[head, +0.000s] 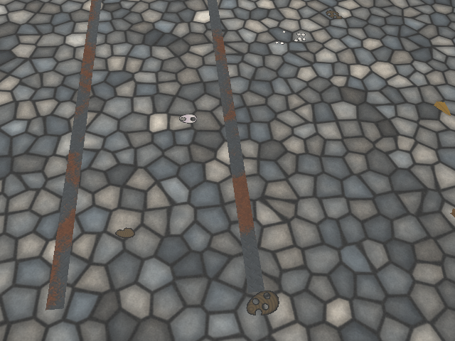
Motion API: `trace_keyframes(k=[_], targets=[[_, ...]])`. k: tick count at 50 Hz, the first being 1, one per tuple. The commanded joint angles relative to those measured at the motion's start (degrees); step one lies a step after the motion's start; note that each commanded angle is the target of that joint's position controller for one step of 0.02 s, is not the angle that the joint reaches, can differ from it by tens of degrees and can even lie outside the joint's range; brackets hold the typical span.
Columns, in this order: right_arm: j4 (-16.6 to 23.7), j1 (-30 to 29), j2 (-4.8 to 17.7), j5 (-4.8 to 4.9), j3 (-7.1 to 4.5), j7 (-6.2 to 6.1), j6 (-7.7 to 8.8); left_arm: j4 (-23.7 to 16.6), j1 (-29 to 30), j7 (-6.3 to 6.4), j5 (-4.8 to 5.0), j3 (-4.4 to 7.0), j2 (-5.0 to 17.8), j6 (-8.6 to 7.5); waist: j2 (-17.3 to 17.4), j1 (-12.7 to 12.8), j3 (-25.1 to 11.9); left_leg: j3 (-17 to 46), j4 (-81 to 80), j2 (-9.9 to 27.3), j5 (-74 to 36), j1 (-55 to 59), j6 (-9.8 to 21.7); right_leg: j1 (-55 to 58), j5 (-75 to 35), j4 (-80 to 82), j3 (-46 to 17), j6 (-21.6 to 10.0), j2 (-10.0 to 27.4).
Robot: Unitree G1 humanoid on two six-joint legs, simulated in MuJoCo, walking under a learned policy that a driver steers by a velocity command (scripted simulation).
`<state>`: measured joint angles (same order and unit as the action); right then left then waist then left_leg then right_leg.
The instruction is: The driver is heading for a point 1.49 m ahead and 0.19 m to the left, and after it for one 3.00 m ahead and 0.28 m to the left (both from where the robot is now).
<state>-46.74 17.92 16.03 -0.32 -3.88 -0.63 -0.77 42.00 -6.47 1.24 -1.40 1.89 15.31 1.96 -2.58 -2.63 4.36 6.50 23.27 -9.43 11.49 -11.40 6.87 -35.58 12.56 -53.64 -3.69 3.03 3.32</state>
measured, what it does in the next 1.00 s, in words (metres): steps on the spot, turning left: right foot, then left foot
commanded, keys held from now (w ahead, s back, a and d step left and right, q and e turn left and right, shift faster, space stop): q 0.34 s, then no key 0.60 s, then w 0.06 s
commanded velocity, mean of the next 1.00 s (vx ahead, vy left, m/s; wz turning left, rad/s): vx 0.02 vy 0.00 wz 0.33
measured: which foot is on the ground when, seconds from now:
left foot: down 0.00-0.18, up 0.20-0.62, down 0.64-1.00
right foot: up 0.00-0.16, down 0.18-0.64, up 0.66-0.90, down 0.92-1.00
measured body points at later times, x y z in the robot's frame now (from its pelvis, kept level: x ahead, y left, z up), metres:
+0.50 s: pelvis +0.04 -0.05 +0.01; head +0.07 -0.06 +0.45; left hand +0.07 +0.24 -0.09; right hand +0.24 -0.29 -0.12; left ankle -0.03 +0.09 -0.67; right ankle +0.08 -0.13 -0.74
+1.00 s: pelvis +0.01 -0.02 +0.00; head +0.01 -0.02 +0.45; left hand +0.01 +0.25 -0.13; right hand +0.20 -0.22 -0.12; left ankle -0.01 +0.07 -0.74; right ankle +0.04 -0.14 -0.74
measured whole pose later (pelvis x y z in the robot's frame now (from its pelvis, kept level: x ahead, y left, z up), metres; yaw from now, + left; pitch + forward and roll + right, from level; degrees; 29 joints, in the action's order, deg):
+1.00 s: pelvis +0.01 -0.02 +0.00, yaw +18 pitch -1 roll +0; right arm -47.8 9.6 12.7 -0.6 0.7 -0.7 -1.4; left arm 46.1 -15.3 0.3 -0.9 0.5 14.1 2.1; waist -0.3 0.6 0.7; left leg 2.0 26.6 -3.5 14.3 -11.6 2.6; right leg -10.5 14.5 -26.7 -0.4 -0.1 0.3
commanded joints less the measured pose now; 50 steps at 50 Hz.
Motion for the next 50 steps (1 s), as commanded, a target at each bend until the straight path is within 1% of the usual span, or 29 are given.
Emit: trace_keyframes(k=[1,5,7,8,9,10,11,12,13,14,16,18,23,28,30,31,32,33,34,35,36,37,39,41,44,45,47,48,50], targets=[[4.2,1.9,9.5,-0.54,-2.34,-0.37,-0.46,-4.6,-0.1,0.29,0.34,0.76,5.3,-0.41,7.5,0.7,-7.6,12.9,0.5,16.1,-43.0,6.4,5.6,2.6,2.2,1.0,1.1,-0.4,-2.4],[6.1,0.1,10.4,-0.82,-2.68,-0.49,-1.32,-6.1,-0.2,0.71,1.31,0.44,6.7,-1.36,8.7,0.5,-5.8,19.0,3.1,16.7,-39.6,8.5,6.0,6.8,8.0,11.2,-1.0,-2.1,-4.0],[7.3,-2.9,10.6,-0.31,-2.68,-0.40,-1.45,-5.8,-3.7,0.98,1.51,0.32,6.8,-1.93,9.3,2.5,-5.6,21.4,4.5,14.9,-32.6,5.9,3.6,14.7,6.7,21.4,-1.0,-3.1,-5.0],[8.2,-5.4,10.2,0.49,-2.50,-0.41,-1.37,-5.3,-6.9,1.28,0.87,0.34,6.9,-2.50,8.0,4.8,-5.8,21.0,7.1,12.4,-25.8,2.0,1.0,21.9,0.6,30.7,-1.6,-3.8,-4.0],[9.5,-4.5,7.4,1.16,-1.63,-0.33,-1.03,-5.4,-9.1,1.90,0.21,0.91,9.7,-3.12,0.7,4.6,-9.3,16.5,15.5,9.0,-10.2,-2.9,-2.3,31.1,-4.5,36.4,-9.1,-6.2,5.8],[10.3,1.6,4.3,1.17,-1.06,-0.57,-1.23,-7.7,-4.4,1.86,0.53,1.52,15.0,-2.40,-14.0,0.0,-9.3,3.6,26.1,-2.7,24.7,-16.0,-5.5,37.3,-29.1,35.6,-26.1,-13.8,20.4],[8.3,2.4,10.3,-1.51,-2.46,-0.99,-1.86,-6.8,-8.9,1.30,1.24,1.39,12.1,-1.53,-9.3,2.4,-10.7,0.4,37.7,-0.2,29.1,-17.7,-6.4,35.0,-38.9,33.2,-27.4,-19.2,22.3],[7.7,0.8,11.3,-1.55,-3.09,-0.71,-2.18,-7.2,-8.5,1.11,1.10,0.34,8.7,-1.26,-3.7,1.8,-8.8,1.0,43.2,1.5,25.0,-17.6,-7.0,32.5,-39.3,32.5,-21.3,-19.1,19.5],[7.2,-0.2,10.8,-1.04,-3.11,-0.25,-2.67,-7.6,-5.8,1.05,0.96,-0.14,6.9,-1.08,-1.5,0.8,-6.8,0.5,44.9,3.2,20.8,-17.3,-7.9,29.8,-35.4,33.3,-14.6,-17.0,15.6],[7.6,-1.2,10.3,-0.49,-2.95,0.46,-3.18,-8.1,-3.7,1.17,0.62,-0.21,6.7,-0.98,-3.4,0.2,-6.1,-0.1,45.5,4.3,17.5,-17.7,-8.7,29.3,-31.2,34.0,-10.1,-14.9,12.4],[7.5,-1.3,9.7,0.31,-2.53,1.40,-3.72,-8.4,-3.7,1.20,0.05,0.09,7.3,-1.15,-6.3,0.8,-6.6,-1.9,47.5,4.3,13.8,-17.4,-10.0,28.9,-32.8,34.1,-4.7,-14.0,9.4],[8.1,-3.3,9.1,0.55,-2.17,1.64,-3.95,-7.9,-5.8,0.96,0.01,0.30,7.4,-1.53,-5.9,2.1,-7.2,-2.2,46.7,4.2,12.5,-17.9,-10.5,29.7,-31.5,34.5,-3.3,-14.7,9.7],[8.7,-6.7,7.0,0.00,-1.09,1.34,-4.54,-6.1,-8.7,0.34,0.03,1.02,8.3,-2.22,-6.0,3.4,-6.9,-1.5,36.3,5.0,13.0,-17.4,-9.9,31.0,-22.7,35.7,-3.7,-16.2,11.6],[8.8,-8.8,4.7,0.11,0.64,1.24,-4.35,-5.2,-8.0,-1.04,-0.39,1.51,9.4,-1.62,-8.7,4.2,-6.5,-6.3,18.2,6.3,15.0,-6.2,-7.9,25.2,-13.5,35.5,-2.4,-16.0,10.6],[7.8,-6.6,4.1,0.03,1.08,1.05,-3.77,-4.4,-8.0,-1.32,0.04,1.72,9.8,-0.88,-8.1,2.8,-6.6,-8.1,7.9,6.2,10.0,-1.1,-6.6,24.0,-15.0,33.0,-2.2,-15.1,10.1],[6.7,-4.3,3.6,-0.31,1.38,0.94,-3.22,-4.1,-8.1,-1.31,0.57,1.71,9.7,-0.45,-6.8,1.4,-6.5,-8.5,-1.2,6.2,3.3,4.1,-5.6,21.8,-15.4,30.9,-1.4,-13.2,9.4],[6.5,-4.2,5.1,-1.07,1.42,0.78,-2.53,-3.4,-10.3,-1.40,0.69,1.68,9.0,-0.46,-3.4,1.7,-6.5,-3.6,-6.7,8.9,-1.6,8.9,-4.6,17.9,-10.9,28.8,-0.6,-9.5,8.4],[7.2,-3.1,9.0,-2.12,1.16,0.64,-1.73,-4.9,-11.7,-1.94,0.17,0.72,4.9,-0.55,9.3,2.9,-9.0,13.3,-11.2,23.1,-2.1,13.8,-2.3,12.0,3.6,18.1,4.4,-5.3,3.3],[7.3,-6.5,11.1,-1.35,0.72,0.45,-1.24,-6.3,-8.4,-1.40,0.84,-0.09,3.1,0.50,16.9,2.5,-4.0,17.5,-10.1,28.6,-10.2,0.0,4.6,12.2,18.9,16.5,5.1,-3.8,-2.4],[7.5,-8.3,8.1,-1.34,1.37,0.45,-0.57,-5.5,-7.7,-1.29,0.95,0.38,5.4,1.28,13.0,2.4,-2.7,15.3,-10.4,27.0,-10.3,-1.8,6.3,14.4,18.0,11.7,2.2,-3.4,-1.3],[7.2,-10.5,5.9,-1.21,2.25,0.22,-0.16,-4.8,-7.9,-1.58,1.35,0.55,5.2,1.42,12.1,3.6,-2.5,11.8,-10.5,24.4,-10.0,-1.9,5.5,14.5,15.5,10.8,1.8,-3.4,-1.8],[7.0,-12.0,5.0,-1.32,2.60,-0.03,-0.10,-3.4,-9.2,-1.67,1.44,0.87,5.7,1.13,11.6,4.6,-2.4,8.8,-9.9,21.6,-12.0,-1.4,3.9,15.1,12.9,11.1,1.7,-3.2,-1.9],[6.2,-11.3,4.7,-0.67,2.80,-0.54,0.40,-1.8,-10.7,-1.68,0.34,1.00,5.7,0.76,11.6,4.5,-4.9,5.1,-6.9,19.1,-22.7,2.3,3.1,16.3,11.0,11.5,2.8,-2.6,-2.6],[5.1,-9.8,4.2,-0.36,3.00,-0.44,0.55,-1.3,-10.2,-1.56,0.62,0.48,4.2,0.71,10.2,3.6,-6.6,4.2,-5.1,18.9,-25.4,4.0,3.2,18.4,11.2,14.6,3.1,-2.2,-2.9],[3.7,-9.5,4.4,-0.42,2.83,-0.42,0.20,-0.5,-9.7,-0.87,1.21,-0.08,3.1,0.89,10.4,3.4,-6.0,5.2,-3.4,18.3,-18.0,3.3,2.5,22.0,7.5,24.8,4.0,-2.3,-3.4],[3.4,-10.1,4.5,-0.17,2.74,-0.50,0.06,0.3,-10.6,-0.55,1.07,-0.28,2.8,0.66,9.3,4.2,-6.0,5.3,-2.9,17.5,-14.1,1.3,1.1,25.9,0.5,30.9,4.1,-2.5,-3.2],[2.6,-8.5,3.0,-0.10,3.15,-0.55,0.43,0.7,-11.0,-0.01,-0.12,-0.22,5.2,-0.54,5.3,3.5,-6.5,5.5,-2.6,15.4,-5.2,-4.2,-2.4,33.1,-8.2,34.3,-2.4,-3.3,3.1],[1.6,-6.4,2.5,0.23,3.01,-0.26,0.05,1.7,-9.3,-0.38,0.65,0.60,8.0,-0.73,-1.6,0.9,-4.7,1.8,-4.5,10.6,4.5,-1.9,-2.8,26.4,0.5,32.9,-2.8,-4.9,2.3],[0.6,-7.9,4.9,-0.81,2.14,-0.03,-0.63,2.3,-10.2,-1.20,0.29,0.70,6.8,-0.77,-2.2,3.1,-1.2,-0.6,0.9,8.2,16.8,-2.3,-1.8,20.6,21.6,35.5,-4.3,-7.3,1.2]])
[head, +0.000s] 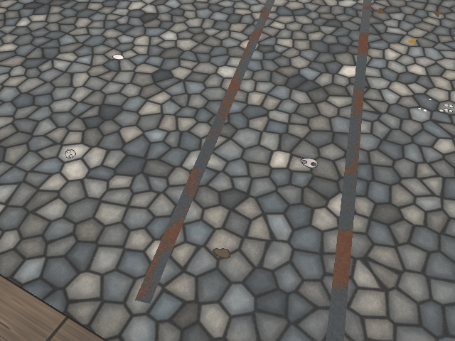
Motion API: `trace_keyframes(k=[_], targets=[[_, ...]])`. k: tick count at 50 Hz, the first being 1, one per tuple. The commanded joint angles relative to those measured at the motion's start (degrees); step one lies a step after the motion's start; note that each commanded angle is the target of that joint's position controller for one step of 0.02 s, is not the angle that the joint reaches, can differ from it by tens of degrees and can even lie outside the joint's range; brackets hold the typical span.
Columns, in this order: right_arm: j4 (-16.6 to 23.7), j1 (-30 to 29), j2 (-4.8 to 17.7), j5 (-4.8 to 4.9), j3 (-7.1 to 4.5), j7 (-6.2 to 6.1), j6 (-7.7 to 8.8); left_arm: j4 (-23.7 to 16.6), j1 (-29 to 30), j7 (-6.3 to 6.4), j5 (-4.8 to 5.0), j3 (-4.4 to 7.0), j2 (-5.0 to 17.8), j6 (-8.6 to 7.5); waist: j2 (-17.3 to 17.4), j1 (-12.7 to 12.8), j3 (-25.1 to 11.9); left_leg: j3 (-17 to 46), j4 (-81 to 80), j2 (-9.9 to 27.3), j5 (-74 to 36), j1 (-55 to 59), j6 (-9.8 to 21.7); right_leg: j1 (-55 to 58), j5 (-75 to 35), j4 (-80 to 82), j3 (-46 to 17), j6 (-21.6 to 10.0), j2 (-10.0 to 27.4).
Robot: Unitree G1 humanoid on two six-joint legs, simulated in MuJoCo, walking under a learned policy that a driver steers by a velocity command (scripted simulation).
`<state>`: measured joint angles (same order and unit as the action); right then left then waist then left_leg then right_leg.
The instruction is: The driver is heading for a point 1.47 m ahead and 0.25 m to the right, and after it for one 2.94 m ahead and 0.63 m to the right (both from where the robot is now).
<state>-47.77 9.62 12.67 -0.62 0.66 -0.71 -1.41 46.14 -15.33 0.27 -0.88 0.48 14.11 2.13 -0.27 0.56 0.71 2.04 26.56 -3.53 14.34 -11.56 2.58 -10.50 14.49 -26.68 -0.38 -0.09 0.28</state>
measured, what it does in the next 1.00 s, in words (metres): walks ahead: right foot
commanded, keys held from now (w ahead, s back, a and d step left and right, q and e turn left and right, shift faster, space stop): w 1.00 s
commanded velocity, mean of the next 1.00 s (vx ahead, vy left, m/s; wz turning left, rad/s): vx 0.41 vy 0.00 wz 0.01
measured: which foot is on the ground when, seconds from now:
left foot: down 0.00-0.64, up 0.66-1.00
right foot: down 0.00-0.18, up 0.20-0.54, down 0.56-1.00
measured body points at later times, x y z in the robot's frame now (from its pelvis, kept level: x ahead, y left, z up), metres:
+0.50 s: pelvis +0.13 -0.01 +0.00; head +0.15 -0.01 +0.45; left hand +0.33 +0.23 -0.10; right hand +0.06 -0.27 -0.14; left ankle +0.01 +0.09 -0.74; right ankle +0.22 -0.12 -0.71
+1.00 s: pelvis +0.44 -0.07 -0.03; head +0.46 -0.07 +0.42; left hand +0.37 +0.19 -0.17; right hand +0.63 -0.32 -0.13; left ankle +0.62 -0.01 -0.75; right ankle +0.26 -0.14 -0.74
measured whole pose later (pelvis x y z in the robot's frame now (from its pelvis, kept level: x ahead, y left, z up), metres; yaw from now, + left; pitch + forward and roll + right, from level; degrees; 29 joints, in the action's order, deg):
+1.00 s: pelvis +0.44 -0.07 -0.03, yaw -3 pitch -2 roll -3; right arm -50.7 0.8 15.4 -2.4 -2.7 3.0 6.3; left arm 62.3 -26.4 0.5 0.0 2.9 13.6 -7.3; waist 3.1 3.8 4.6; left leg -4.1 26.6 0.8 -25.7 -26.9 4.6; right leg 7.5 10.8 -24.2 5.4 -0.4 -5.8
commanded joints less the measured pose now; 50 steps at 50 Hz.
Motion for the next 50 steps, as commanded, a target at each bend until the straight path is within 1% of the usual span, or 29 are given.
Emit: trace_keyframes(k=[1,5,8,9,10,11,12,14,16,18,20,22,26,27,29,30,31,32,33,34,35,37,40,41,43,44,45,47,50], targets=[[1.7,0.4,8.4,-0.75,-2.56,0.41,-0.10,-1.9,-1.6,-0.26,-0.41,2.28,8.4,-0.73,-5.4,0.1,4.5,3.3,-0.3,1.6,17.7,-5.2,2.9,-5.7,25.9,10.5,-9.9,-5.4,5.1],[2.4,-0.4,5.7,-1.55,-2.23,1.50,1.80,-0.7,-3.2,-0.17,-0.25,3.65,10.5,-1.28,-8.9,0.2,5.9,-3.1,7.8,1.1,8.3,-8.5,2.6,-4.6,30.5,16.6,-21.5,-10.4,13.6],[-0.7,8.4,6.0,-1.01,-2.57,1.62,3.20,-2.1,3.1,-0.65,0.18,3.83,9.2,-1.75,-6.0,-4.9,5.0,-0.8,-1.5,1.7,10.0,8.1,4.5,-16.4,27.0,9.9,-13.8,-7.9,8.0],[-2.3,14.4,10.3,-0.93,-3.78,1.11,3.64,-4.5,7.4,-0.90,0.58,3.01,6.2,-2.16,3.2,-7.6,5.7,13.5,-9.2,8.3,21.8,13.8,7.4,-25.9,22.5,-1.8,-6.7,-4.9,1.7],[-4.1,20.1,14.5,-0.51,-5.27,0.95,3.97,-6.1,9.7,-0.98,0.25,2.71,4.8,-2.86,11.8,-9.4,6.6,31.6,-19.2,19.6,31.5,18.4,11.7,-33.7,14.2,-17.4,1.7,-3.0,-3.0],[-4.2,20.0,13.0,-0.89,-4.92,0.90,4.15,-6.2,11.2,-0.76,-0.57,3.56,8.0,-3.26,5.2,-8.5,9.0,34.9,-20.3,22.6,27.8,16.5,13.2,-36.9,13.4,-23.6,-2.2,-3.8,-1.0],[-3.5,17.0,12.4,-0.90,-4.82,0.57,4.44,-5.5,8.2,-1.10,-0.40,3.48,7.3,-3.80,3.9,-5.2,8.3,31.5,-19.7,21.7,22.1,14.5,13.4,-34.6,9.9,-24.6,-3.9,-4.1,0.6],[-2.6,13.1,10.4,-0.57,-4.42,0.13,5.43,-4.2,6.2,-1.99,-0.75,3.43,6.9,-4.55,4.6,-2.6,5.7,23.6,-20.5,18.3,11.7,14.9,11.3,-31.6,5.2,-24.4,-3.0,-3.6,2.6],[-3.2,13.2,8.9,-0.27,-3.90,-0.01,6.03,-4.1,7.4,-2.80,-1.30,3.34,6.5,-4.26,5.1,-2.5,3.9,16.6,-20.4,15.1,-0.3,14.5,10.0,-28.4,1.5,-21.9,-0.6,-2.2,2.1],[-4.7,14.3,8.5,0.02,-3.74,0.05,6.24,-5.2,10.1,-3.36,-1.34,2.39,4.1,-3.80,6.0,-2.7,3.9,10.4,-19.7,12.8,-9.8,11.3,9.1,-23.6,-2.8,-17.6,1.9,-0.9,1.2],[-5.0,14.8,9.4,-0.32,-3.94,0.37,6.52,-5.5,11.4,-3.47,-1.01,2.00,3.8,-3.66,6.2,-2.9,2.4,6.6,-18.1,11.9,-16.3,8.0,9.0,-18.0,-6.6,-16.3,3.9,-0.7,0.1],[-5.6,15.7,9.7,-0.63,-3.99,0.63,6.80,-5.4,11.0,-3.34,-1.35,2.39,5.6,-3.67,6.2,-2.5,2.2,6.3,-15.8,14.5,-20.7,8.7,9.0,-18.5,-9.7,-19.0,2.1,-2.0,1.9],[-6.9,17.6,10.3,-0.95,-4.11,0.51,6.49,-6.7,15.3,-3.10,-1.23,2.81,6.7,-4.07,5.7,-4.2,5.5,6.3,-11.1,15.0,-22.8,12.9,8.4,-19.7,-9.9,-10.6,2.2,-3.5,1.7],[-8.1,19.1,10.6,-1.67,-4.40,-0.38,6.63,-7.2,16.6,-2.97,-0.97,3.17,7.3,-4.52,7.0,-4.9,6.2,8.6,-7.6,16.9,-21.5,20.2,7.8,-25.6,-15.8,-8.5,-4.3,-4.0,5.2],[-8.1,18.3,11.9,-2.30,-4.92,-0.90,6.36,-6.6,15.1,-2.82,-1.16,3.56,8.1,-5.75,4.4,-4.7,5.9,8.8,-2.0,17.5,-24.5,24.1,7.6,-26.8,-11.8,-4.3,-3.0,-4.5,4.9],[-9.7,23.9,7.9,-1.71,-3.80,-0.16,5.61,-6.5,16.3,-2.66,-1.21,4.05,8.9,-7.37,-1.9,-7.1,2.7,7.0,4.0,12.9,-28.4,25.1,6.7,-23.4,-7.3,-1.7,-0.8,-4.2,2.1],[-10.2,22.0,7.8,-1.47,-3.34,0.00,4.81,-4.6,10.8,-2.86,-1.25,4.15,6.9,-8.53,-3.5,-3.4,-0.7,2.8,14.1,9.1,-31.9,17.5,4.1,-10.4,-8.5,3.3,-1.5,-5.0,0.6],[-8.0,17.8,8.2,0.25,-3.32,0.58,4.74,-1.2,-1.8,-3.19,-1.18,5.09,9.0,-9.09,-11.1,3.1,-10.0,-1.2,33.5,4.6,-26.3,0.3,0.4,14.0,-13.8,8.8,-13.1,-8.2,7.3],[-5.9,11.4,9.4,1.13,-3.47,0.45,5.75,2.5,-10.8,-3.00,-1.35,5.51,10.2,-8.26,-13.9,7.5,-12.0,-1.1,47.1,1.9,8.4,-20.0,-1.1,30.1,-9.0,10.4,-22.5,-10.0,13.5],[-4.5,6.2,11.9,1.02,-4.31,-0.17,6.71,2.8,-11.2,-2.63,-1.75,5.31,10.2,-7.37,-10.3,8.1,-8.7,3.2,49.5,3.2,14.6,-29.1,0.5,31.6,-12.5,8.8,-23.3,-9.8,15.8],[-4.1,3.2,11.9,0.94,-4.60,-0.02,7.35,2.7,-8.0,-1.86,-2.15,4.91,8.8,-6.85,-4.8,6.8,-2.8,3.5,46.6,5.1,11.8,-32.9,1.1,27.5,-16.1,9.7,-19.7,-9.3,15.0],[-3.7,-0.1,9.2,-0.69,-4.73,0.80,6.61,3.5,-4.9,-0.87,-2.11,4.38,7.5,-7.11,-1.2,4.1,2.8,1.1,41.8,6.7,8.7,-33.1,1.4,19.8,-15.4,13.5,-15.5,-9.0,12.4],[-2.7,-1.9,4.8,-2.34,-4.22,2.77,4.44,5.0,-2.6,-0.72,-0.19,4.01,7.0,-9.08,-2.0,0.0,5.9,-3.6,33.6,6.3,2.7,-27.8,0.9,10.4,-14.8,20.4,-11.5,-10.6,10.3],[-2.3,-3.5,4.8,-2.45,-4.50,3.13,4.45,6.1,-3.1,-0.59,0.27,4.06,7.1,-9.84,-2.6,-0.3,7.3,-5.2,31.9,6.5,-2.8,-29.2,1.1,10.1,-15.1,21.1,-9.5,-11.3,9.7],[-0.1,-8.8,5.6,-1.95,-4.63,3.48,6.82,7.8,-2.7,-0.30,0.42,2.94,4.0,-11.82,-0.4,-0.9,9.1,-5.7,13.3,5.7,-20.1,-25.1,0.8,5.1,-7.0,20.4,-4.2,-8.3,5.0],[-1.4,-6.7,3.6,-2.02,-4.07,4.07,7.91,7.9,-0.7,-0.54,0.89,2.82,3.5,-12.32,0.4,-1.8,8.1,-8.3,5.4,3.8,-34.0,-11.7,1.1,-3.9,-2.9,20.0,-1.9,-7.9,2.8],[-2.6,-3.9,2.4,-2.08,-3.75,4.55,8.41,8.9,-0.1,-0.47,1.85,3.00,4.5,-12.36,0.6,-2.6,5.4,-7.9,3.5,3.1,-44.3,0.5,2.0,-10.3,-2.5,20.5,-2.2,-8.2,3.9],[-3.8,-1.3,4.7,-1.21,-3.99,4.41,7.90,9.8,1.6,-0.02,1.80,3.41,6.5,-11.68,-0.6,-4.4,4.5,-6.3,3.9,3.9,-48.4,6.4,2.7,-11.5,-0.8,17.5,-2.3,-8.0,5.3],[-6.0,3.4,8.7,-2.01,-4.81,2.87,7.44,12.2,-1.4,1.02,0.09,3.28,5.8,-9.73,2.1,-5.9,4.9,-5.3,-2.1,4.1,-41.3,5.6,1.8,-1.5,-10.1,-1.4,-0.3,-6.7,3.4]])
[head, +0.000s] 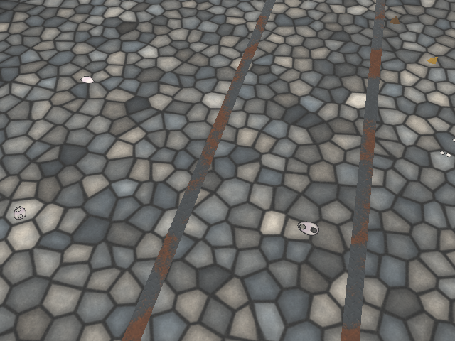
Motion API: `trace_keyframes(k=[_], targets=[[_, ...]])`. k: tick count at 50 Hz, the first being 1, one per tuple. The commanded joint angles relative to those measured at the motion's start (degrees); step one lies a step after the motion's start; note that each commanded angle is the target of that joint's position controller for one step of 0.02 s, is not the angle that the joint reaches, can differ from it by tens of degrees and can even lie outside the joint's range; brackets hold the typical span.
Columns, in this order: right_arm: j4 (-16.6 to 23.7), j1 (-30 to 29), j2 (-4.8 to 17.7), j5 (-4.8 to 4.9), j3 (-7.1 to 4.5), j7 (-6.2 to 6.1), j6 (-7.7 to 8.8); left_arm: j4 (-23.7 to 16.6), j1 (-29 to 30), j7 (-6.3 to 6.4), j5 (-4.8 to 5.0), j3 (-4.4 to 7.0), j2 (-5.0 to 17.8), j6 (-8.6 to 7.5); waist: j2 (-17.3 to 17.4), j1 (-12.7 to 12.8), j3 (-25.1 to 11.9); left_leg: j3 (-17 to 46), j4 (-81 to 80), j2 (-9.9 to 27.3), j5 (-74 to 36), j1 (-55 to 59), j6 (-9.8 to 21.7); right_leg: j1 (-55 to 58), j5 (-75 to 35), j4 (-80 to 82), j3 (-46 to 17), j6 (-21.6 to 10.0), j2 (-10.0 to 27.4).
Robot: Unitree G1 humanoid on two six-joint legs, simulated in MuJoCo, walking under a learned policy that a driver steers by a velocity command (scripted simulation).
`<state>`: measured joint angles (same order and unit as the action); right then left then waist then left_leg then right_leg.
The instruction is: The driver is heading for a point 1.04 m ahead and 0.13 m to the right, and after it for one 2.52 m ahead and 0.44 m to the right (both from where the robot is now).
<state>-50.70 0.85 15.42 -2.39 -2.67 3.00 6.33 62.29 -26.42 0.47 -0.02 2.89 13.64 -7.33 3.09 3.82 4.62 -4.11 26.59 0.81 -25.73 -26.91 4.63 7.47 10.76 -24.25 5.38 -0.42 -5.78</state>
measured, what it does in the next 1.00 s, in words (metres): goes down: left foot 0.09 m lower, then right foot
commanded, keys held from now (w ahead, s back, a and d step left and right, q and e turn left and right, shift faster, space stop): w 1.00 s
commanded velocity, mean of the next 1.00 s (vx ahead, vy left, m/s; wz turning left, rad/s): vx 0.50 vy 0.00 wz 0.00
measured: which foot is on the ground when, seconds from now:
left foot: up 0.00-0.02, down 0.04-0.46, up 0.48-1.00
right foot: down 0.00-0.02, up 0.04-0.44, down 0.46-1.00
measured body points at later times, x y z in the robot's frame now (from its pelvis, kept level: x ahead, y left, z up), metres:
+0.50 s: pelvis +0.27 -0.07 -0.08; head +0.30 -0.09 +0.37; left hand +0.45 +0.16 -0.18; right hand +0.21 -0.32 -0.24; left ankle +0.17 +0.05 -0.78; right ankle +0.35 -0.16 -0.81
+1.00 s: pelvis +0.52 -0.07 -0.08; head +0.55 -0.06 +0.37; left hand +0.40 +0.15 -0.23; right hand +0.73 -0.28 -0.19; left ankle +0.65 +0.01 -0.80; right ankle +0.35 -0.16 -0.81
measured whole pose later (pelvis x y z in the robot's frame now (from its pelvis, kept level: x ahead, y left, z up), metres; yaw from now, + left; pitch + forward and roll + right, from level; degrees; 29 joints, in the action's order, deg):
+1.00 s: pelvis +0.52 -0.07 -0.08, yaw +1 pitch +1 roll -1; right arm -51.3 -1.5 10.3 -1.2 -1.6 1.3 3.4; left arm 63.1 -28.5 0.9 -1.6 1.8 9.8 -4.7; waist 0.3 4.2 3.1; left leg -5.6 30.6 0.2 7.7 -27.1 5.6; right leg 7.2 23.0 -15.5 3.9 -2.8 -2.9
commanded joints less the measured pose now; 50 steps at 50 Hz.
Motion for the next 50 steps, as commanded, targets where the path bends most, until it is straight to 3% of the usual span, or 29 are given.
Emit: trace_keyframes(k=[1,2,3,4,5,6,7,8,9,10,12,15,17,19,21,22,23,24,25,26,27,28,30,33,39,45,48,49,50], targets=[[-5.7,19.2,6.4,-0.36,-1.82,-1.08,0.17,-4.1,9.8,1.28,-1.37,1.00,6.8,0.42,-0.2,-12.1,-0.9,1.5,-7.8,-0.1,-0.8,24.0,0.3,-16.7,-11.8,-14.9,-4.2,-5.9,8.3],[-8.4,26.9,6.2,-0.42,-2.29,-1.29,0.36,-4.6,12.1,1.39,-0.56,1.78,8.9,1.06,3.6,-17.0,-3.2,1.7,-14.8,0.8,-3.3,28.2,2.6,-16.6,-10.3,-33.7,-0.1,-4.9,4.1],[-9.5,28.2,8.1,-1.14,-2.45,-1.53,0.52,-5.8,11.0,0.87,0.23,1.83,7.5,1.25,11.4,-14.9,-4.2,5.3,-8.7,5.8,-14.6,36.7,5.1,-29.7,20.8,-54.3,1.2,-4.6,-1.4],[-8.2,30.5,8.4,-1.03,-1.30,-1.54,1.44,-5.0,-3.6,1.35,1.69,0.08,1.4,1.30,9.8,-7.7,-11.6,19.2,7.7,18.5,-29.6,53.8,10.6,-44.9,27.0,-57.9,-14.5,-6.0,0.9],[-8.9,30.9,6.9,-0.28,-1.37,-1.94,0.99,-3.2,-4.2,2.13,0.78,-0.13,2.4,1.74,2.2,-9.1,-12.4,24.6,3.9,21.5,-21.4,52.7,14.3,-49.5,22.3,-58.4,-15.2,-6.0,3.0],[-8.6,27.2,6.0,0.11,-1.27,-2.61,0.63,-4.2,-0.7,2.06,-1.44,-0.04,2.9,2.49,-3.8,-6.4,-8.1,26.7,-1.0,21.3,-3.6,44.3,16.3,-52.4,16.6,-56.6,-13.9,-4.6,5.1],[-5.7,18.8,10.0,0.55,-2.51,-4.15,0.00,-6.3,0.4,1.59,-2.57,0.28,4.2,3.73,2.9,-2.8,-10.4,38.7,-6.4,27.8,27.0,37.1,19.8,-54.0,16.8,-56.1,-14.4,-3.4,8.9],[-4.3,17.9,5.4,0.37,-1.02,-4.36,0.10,-6.0,6.0,0.74,-4.12,0.76,7.6,4.35,-6.3,-3.9,-8.4,39.1,-9.5,24.8,31.8,27.2,19.0,-49.6,16.0,-53.4,-13.8,-1.5,10.1],[-4.5,17.3,4.8,0.91,-0.54,-4.02,0.25,-7.0,8.9,-0.43,-4.10,0.99,6.9,5.07,-7.3,-2.9,-6.1,36.2,-11.7,23.2,32.4,18.3,18.3,-45.1,14.2,-49.1,-12.9,-0.2,10.9],[-5.3,18.1,5.6,0.58,-0.68,-3.64,0.45,-7.9,11.8,-0.93,-3.30,0.78,5.8,5.61,-8.2,-2.3,-3.6,32.2,-12.9,20.7,30.7,11.7,16.8,-42.0,11.9,-44.6,-12.2,0.5,12.2],[-7.1,19.9,6.3,0.86,-1.02,-3.49,0.83,-10.2,16.7,-1.32,-2.79,-0.27,2.2,5.92,-5.4,-2.2,-1.4,23.0,-14.3,14.5,24.5,5.3,13.1,-37.2,5.2,-35.4,-8.9,0.8,13.2],[-7.2,19.6,5.0,1.56,-1.07,-2.78,0.27,-11.4,20.3,-1.73,-1.30,-1.15,0.9,5.48,-0.2,-3.4,-2.9,12.4,-15.1,8.1,20.5,6.7,8.5,-29.7,-3.1,-21.6,-4.7,-0.7,11.2],[-7.9,21.7,4.7,1.92,-1.17,-2.52,-0.40,-12.6,24.3,-1.78,-0.66,-0.89,1.8,5.22,-0.1,-5.3,-3.2,11.5,-15.1,7.8,23.5,12.5,7.5,-29.8,-5.1,-16.1,-3.1,-1.0,9.6],[-8.7,23.6,5.0,1.77,-1.44,-2.61,-0.91,-13.7,26.8,-1.81,-1.00,-0.61,2.0,4.85,0.2,-6.3,-2.3,11.9,-13.5,9.2,24.1,17.7,7.1,-30.6,-3.1,-11.9,-2.2,-1.7,8.8],[-9.3,23.6,5.5,1.59,-1.70,-2.88,-1.22,-13.0,23.6,-1.66,-1.24,-0.05,2.3,4.24,0.6,-4.3,-2.7,11.4,-8.8,9.8,21.9,19.3,5.9,-25.3,-1.5,-6.7,-1.1,-2.7,7.2],[-9.6,23.6,5.1,1.52,-1.67,-2.86,-1.25,-10.7,17.4,-1.34,-1.56,0.63,3.2,3.78,-0.5,-1.6,-4.4,9.4,-1.8,8.0,18.3,18.1,4.9,-17.9,-0.6,-3.5,-0.8,-3.5,6.0],[-9.1,23.3,3.2,1.67,-1.16,-2.87,-1.09,-8.1,8.0,-0.84,-2.47,1.91,6.6,2.91,-4.2,2.2,-8.6,5.8,10.9,4.5,19.9,13.4,3.1,-7.5,3.1,-0.3,-7.2,-5.6,10.6],[-6.5,24.5,-1.7,2.77,0.00,-2.66,-0.94,-6.9,-0.6,-0.35,-3.41,3.37,13.0,2.54,-15.6,3.5,-14.7,-0.1,30.2,-1.7,40.1,-1.6,0.0,5.6,12.9,6.3,-30.0,-10.4,26.3],[-6.7,25.6,1.7,1.71,-1.20,-2.82,-1.36,-5.9,0.0,-0.47,-1.73,3.68,13.7,3.58,-16.7,1.8,-14.3,3.8,38.7,-4.5,55.8,-10.5,0.2,4.2,17.3,12.3,-43.4,-13.7,30.0],[-6.7,22.7,3.2,0.85,-1.76,-2.79,-1.80,-7.5,6.0,-0.80,-1.08,2.67,9.5,4.01,-9.4,-0.6,-6.8,6.9,41.7,-0.5,51.9,-13.0,0.9,-2.1,21.7,12.2,-36.5,-12.8,27.5],[-6.3,20.0,1.8,0.88,-1.56,-2.33,-1.75,-8.6,10.7,-1.14,-1.02,1.87,6.0,3.76,-7.0,-1.8,-2.5,7.0,40.3,1.5,46.9,-12.4,0.8,-8.4,17.8,13.4,-30.0,-11.7,24.6],[-6.3,19.2,0.7,1.05,-1.50,-2.15,-1.93,-9.0,13.2,-1.13,-1.12,1.41,4.2,3.37,-7.2,-3.5,-1.1,6.8,37.5,3.0,43.8,-9.9,0.4,-12.3,11.8,14.7,-24.6,-9.9,21.7],[-6.7,19.5,-0.1,0.06,-1.44,-1.72,-2.92,-7.7,11.8,-0.70,-1.04,0.77,2.4,2.37,-8.3,-5.0,-1.6,6.0,35.3,3.8,40.3,-5.9,-0.9,-14.7,-0.5,15.3,-17.8,-8.6,18.5],[-5.6,16.2,-0.2,0.17,-1.53,-1.44,-3.77,-5.5,6.7,-0.51,-0.83,0.88,3.6,1.49,-7.0,-5.2,-2.4,4.7,33.5,3.9,37.0,-8.2,-2.3,-12.4,-12.8,15.0,-14.0,-9.7,18.0],[-1.2,2.7,-1.0,0.72,-0.55,-1.21,-4.05,-3.6,0.3,-0.05,-0.88,0.26,3.3,1.66,-6.8,-2.6,0.4,2.1,20.5,4.3,29.8,-13.1,-4.0,-9.1,-18.3,16.4,-10.8,-10.1,16.8],[2.1,-5.8,-1.3,1.20,0.37,-1.33,-3.39,-1.1,-4.9,0.46,-1.45,0.12,3.7,1.93,-7.4,-0.3,1.8,-0.5,9.1,1.9,30.0,-10.4,-1.8,-2.5,-26.1,14.2,-8.9,-10.8,18.3],[2.2,-3.1,-0.3,1.37,-0.05,-1.72,-2.67,-0.7,-3.5,0.78,-1.76,0.29,4.5,2.12,-7.9,-2.7,0.7,-1.6,5.1,-0.4,35.1,-2.9,1.0,-0.9,-39.3,8.4,-7.4,-9.8,19.0],[0.7,1.8,0.4,1.34,-0.52,-2.11,-2.36,-0.6,-2.7,0.78,-1.71,0.43,5.0,2.18,-8.1,-4.8,-1.9,-2.4,3.6,-2.4,36.2,3.7,2.2,-1.2,-46.8,2.9,-6.6,-9.1,18.5],[-2.3,10.8,1.4,1.15,-1.24,-2.59,-1.82,-0.8,-1.5,0.64,-1.36,0.52,5.4,2.32,-6.4,-8.7,-6.2,-3.1,-0.2,-3.7,33.3,14.8,3.6,-3.7,-48.5,-6.7,-4.7,-8.0,16.7]])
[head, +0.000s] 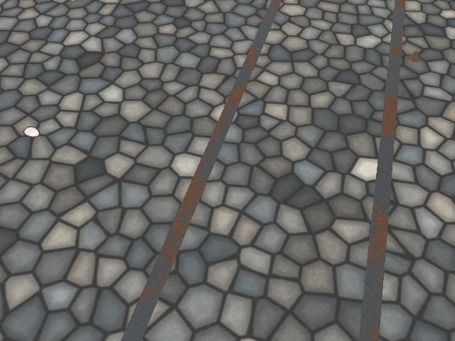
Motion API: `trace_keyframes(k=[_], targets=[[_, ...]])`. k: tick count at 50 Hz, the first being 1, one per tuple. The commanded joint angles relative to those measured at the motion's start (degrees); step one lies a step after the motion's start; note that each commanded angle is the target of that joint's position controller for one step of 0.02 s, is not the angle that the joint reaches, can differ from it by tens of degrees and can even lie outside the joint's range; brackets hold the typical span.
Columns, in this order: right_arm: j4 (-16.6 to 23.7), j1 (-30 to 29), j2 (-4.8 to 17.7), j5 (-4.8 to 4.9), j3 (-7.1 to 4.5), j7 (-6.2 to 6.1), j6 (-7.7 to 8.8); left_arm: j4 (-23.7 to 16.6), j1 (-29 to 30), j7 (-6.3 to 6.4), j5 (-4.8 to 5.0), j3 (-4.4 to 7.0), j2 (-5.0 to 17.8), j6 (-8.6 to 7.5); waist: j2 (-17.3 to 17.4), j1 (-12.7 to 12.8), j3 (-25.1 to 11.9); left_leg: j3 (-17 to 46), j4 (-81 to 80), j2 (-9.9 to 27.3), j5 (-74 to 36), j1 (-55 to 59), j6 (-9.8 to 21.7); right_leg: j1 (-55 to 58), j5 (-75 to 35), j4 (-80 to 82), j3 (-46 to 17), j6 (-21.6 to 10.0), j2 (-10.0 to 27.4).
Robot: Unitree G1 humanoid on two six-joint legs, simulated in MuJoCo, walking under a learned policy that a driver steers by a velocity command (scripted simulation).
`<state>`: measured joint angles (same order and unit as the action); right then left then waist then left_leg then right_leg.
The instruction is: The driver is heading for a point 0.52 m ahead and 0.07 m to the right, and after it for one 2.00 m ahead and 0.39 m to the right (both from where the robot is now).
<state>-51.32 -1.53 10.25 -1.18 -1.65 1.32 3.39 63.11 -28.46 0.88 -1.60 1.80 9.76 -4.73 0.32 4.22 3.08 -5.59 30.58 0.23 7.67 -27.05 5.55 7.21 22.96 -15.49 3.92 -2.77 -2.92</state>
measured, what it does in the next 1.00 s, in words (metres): walks ahead: left foot, then right foot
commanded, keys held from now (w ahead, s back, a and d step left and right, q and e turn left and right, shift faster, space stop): w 1.00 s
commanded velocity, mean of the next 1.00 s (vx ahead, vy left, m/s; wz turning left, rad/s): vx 0.50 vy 0.00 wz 0.00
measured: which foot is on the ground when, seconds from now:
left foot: up 0.00-0.00, down 0.02-0.58, up 0.60-1.00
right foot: down 0.00-0.04, up 0.06-0.54, down 0.56-1.00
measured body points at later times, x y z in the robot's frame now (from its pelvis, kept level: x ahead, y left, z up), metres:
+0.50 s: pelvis +0.26 +0.00 +0.01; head +0.29 +0.00 +0.46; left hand +0.44 +0.22 -0.11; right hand +0.17 -0.23 -0.14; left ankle +0.13 +0.08 -0.73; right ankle +0.42 -0.11 -0.70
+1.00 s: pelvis +0.52 -0.03 +0.02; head +0.55 -0.03 +0.46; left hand +0.44 +0.20 -0.13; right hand +0.69 -0.25 -0.11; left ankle +0.68 +0.11 -0.68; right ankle +0.43 -0.09 -0.73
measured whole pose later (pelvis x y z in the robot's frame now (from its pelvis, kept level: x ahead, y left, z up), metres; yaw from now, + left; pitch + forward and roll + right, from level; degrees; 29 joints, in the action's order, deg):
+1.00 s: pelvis +0.52 -0.03 +0.02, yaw +0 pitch +0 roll -1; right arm -52.3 3.4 11.1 -1.4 -2.4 1.6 1.7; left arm 61.1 -26.1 0.3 -0.9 2.0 9.5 -5.4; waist 2.1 3.2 2.2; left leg -2.7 39.4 5.3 2.0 -34.9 1.6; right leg 3.4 14.1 -10.0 5.1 -4.8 -5.1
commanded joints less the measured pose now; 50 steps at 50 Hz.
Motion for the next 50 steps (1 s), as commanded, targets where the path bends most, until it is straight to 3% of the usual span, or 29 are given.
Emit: trace_keyframes(k=[1,2,3,4,5,6,8,12,19,24,26,27,28,29,30,31,32,33,35,38,41,46,50], targets=[[-4.4,23.3,9.8,-1.25,-3.42,-1.57,1.65,-2.8,1.5,0.04,0.72,1.18,8.3,-0.41,-1.4,-12.7,-10.7,5.8,-4.4,3.5,1.4,30.3,5.2,-14.0,-48.1,-28.8,-2.0,-4.5,11.7],[-5.0,30.3,16.0,-2.39,-5.06,-1.87,1.51,-4.6,-3.5,-0.70,2.98,0.08,2.9,-0.44,11.1,-11.9,-19.4,32.8,-8.1,21.5,7.6,47.6,12.7,-34.2,-13.7,-52.2,2.2,-1.4,2.3],[-4.8,26.9,14.7,-0.27,-4.83,-1.31,0.53,-3.9,-1.8,-0.57,1.42,1.67,7.6,-0.25,6.5,-10.8,-19.1,43.6,-14.7,23.3,8.7,43.9,13.6,-40.2,5.6,-59.8,-5.3,-2.4,-0.1],[-3.8,19.5,12.3,0.78,-4.11,-1.13,0.35,-5.3,2.9,-0.63,0.81,2.13,7.8,-0.08,4.0,-7.7,-9.3,34.0,-15.7,21.0,11.6,35.3,11.8,-43.5,0.7,-60.1,-6.7,-2.8,3.7],[-3.0,15.5,8.3,0.79,-3.09,-0.88,0.71,-5.9,5.9,-0.92,0.61,1.91,6.7,-0.32,1.6,-6.4,-3.9,27.8,-18.4,18.4,9.2,27.1,10.1,-42.5,-3.4,-56.9,-6.5,-2.8,5.7],[-3.2,14.0,6.3,0.73,-2.43,-0.98,1.09,-5.9,6.7,-1.05,0.38,1.97,5.5,0.02,1.8,-4.6,-0.9,22.9,-20.2,15.5,6.6,21.7,7.9,-40.3,-5.5,-53.4,-6.2,-2.5,7.3],[-4.7,15.3,4.0,0.72,-1.56,-1.45,1.90,-5.3,4.8,-1.66,-0.72,1.78,3.7,1.52,3.2,-2.3,-0.3,16.6,-21.8,12.1,0.5,16.5,6.0,-35.5,-7.3,-49.5,-5.6,-1.2,8.3],[-6.7,20.8,6.9,0.61,-1.93,-1.56,2.99,-8.2,11.7,-2.27,-0.84,2.03,4.2,2.98,2.7,-2.3,1.2,12.7,-24.3,10.9,-4.8,16.9,7.0,-40.8,-13.0,-43.7,-3.7,0.9,9.5],[-8.3,28.2,6.8,0.55,-1.44,-1.73,2.76,-13.6,27.0,-2.57,0.22,1.13,3.7,2.66,2.9,-6.1,2.8,8.9,-24.4,9.8,-13.0,23.9,6.1,-43.3,-23.1,-24.5,-0.7,1.8,8.0],[-9.9,31.1,7.6,-0.22,-1.76,-2.58,2.35,-16.2,31.6,-2.35,0.25,1.25,5.0,1.84,3.3,-6.8,3.5,8.6,-20.2,12.9,-22.2,33.1,6.0,-43.5,-18.5,-18.2,-0.1,-0.8,6.4],[-9.8,29.4,8.4,-0.45,-2.06,-2.78,2.23,-15.5,28.0,-2.00,0.32,1.70,5.7,1.27,3.8,-4.6,1.7,7.1,-14.5,12.9,-34.2,33.9,4.8,-36.6,-14.0,-15.6,1.0,-2.7,4.1],[-9.8,28.7,8.9,-0.44,-2.22,-2.73,2.11,-13.8,22.3,-1.61,0.23,2.25,6.6,0.89,3.8,-2.2,-1.3,6.3,-7.8,12.2,-41.3,33.3,4.0,-29.3,-12.8,-13.9,1.9,-3.9,2.0],[-9.5,27.8,8.7,-0.14,-2.11,-2.55,1.92,-10.4,12.5,-1.10,-0.24,3.03,7.8,0.29,1.9,1.9,-6.3,4.0,3.3,9.8,-40.7,29.5,2.8,-17.0,-15.3,-10.5,2.3,-5.4,1.1],[-7.6,27.6,7.0,0.47,-1.48,-2.30,1.99,-8.2,1.8,-0.44,-1.67,4.33,12.3,-0.23,-2.8,5.3,-13.6,2.1,19.9,6.9,-23.5,17.6,1.5,-1.3,-11.1,-10.0,-9.9,-8.5,12.3],[-6.9,34.3,1.5,2.50,-0.67,-1.58,1.93,-7.7,-0.6,-0.66,-1.87,5.60,17.8,0.06,-16.1,2.0,-19.5,0.3,40.7,-4.6,19.4,-3.0,-1.0,12.1,-7.4,-2.8,-38.8,-16.5,28.0],[-7.2,30.4,7.2,0.93,-2.15,-1.75,1.66,-8.4,4.6,-1.09,0.24,5.08,15.0,0.92,-6.7,1.0,-16.1,8.8,45.3,-2.2,20.3,-7.9,0.1,7.4,-4.2,0.3,-40.7,-15.3,25.4],[-5.6,25.4,7.2,0.75,-2.40,-1.54,1.83,-9.6,10.9,-1.23,0.69,4.02,11.5,0.89,-3.9,-1.1,-7.9,8.8,44.3,0.6,14.7,-9.8,0.3,-0.7,-5.4,0.8,-30.9,-13.5,23.6],[-5.2,23.0,6.1,0.66,-2.19,-1.39,2.08,-9.7,13.6,-1.44,0.49,3.12,8.3,0.44,-1.3,-2.2,-4.1,8.7,41.2,2.5,10.8,-8.0,0.2,-7.4,-11.7,2.9,-24.9,-11.8,21.0],[-5.4,23.5,4.3,-0.73,-2.12,-0.91,0.79,-8.4,14.1,-1.01,0.72,2.03,5.1,-0.31,-3.1,-5.3,-2.0,8.2,36.0,4.6,8.3,-3.0,-0.9,-14.3,-18.7,4.9,-16.4,-8.6,16.3],[-4.9,22.4,3.3,-1.14,-2.13,-0.17,-0.76,-6.3,9.5,-0.73,0.97,2.04,6.5,-1.41,-3.3,-6.2,-1.7,6.5,32.9,4.9,6.5,-3.3,-2.4,-15.3,-25.2,6.3,-12.4,-9.0,15.1],[-2.1,14.7,3.9,-1.08,-2.07,0.15,-1.43,-5.5,6.5,-0.68,1.01,2.04,7.5,-1.46,-3.2,-5.1,0.8,5.1,27.3,6.3,1.1,-9.3,-3.9,-14.2,-24.8,8.8,-10.4,-9.1,14.4],[1.6,4.1,3.3,-0.23,-1.23,0.37,-1.17,-4.3,2.0,-0.62,0.94,1.52,7.2,-1.32,-3.6,-2.5,2.4,2.5,12.7,5.3,-6.2,-10.1,-4.8,-10.6,-30.9,9.0,-7.0,-8.1,12.8],[3.7,-1.4,3.6,-0.07,-0.91,0.22,-0.79,-2.7,-1.7,-0.17,0.50,1.45,7.4,-1.07,-4.1,-0.8,3.2,1.1,5.8,3.6,-6.2,-10.0,-3.3,-4.1,-35.7,7.2,-6.2,-8.5,14.4]])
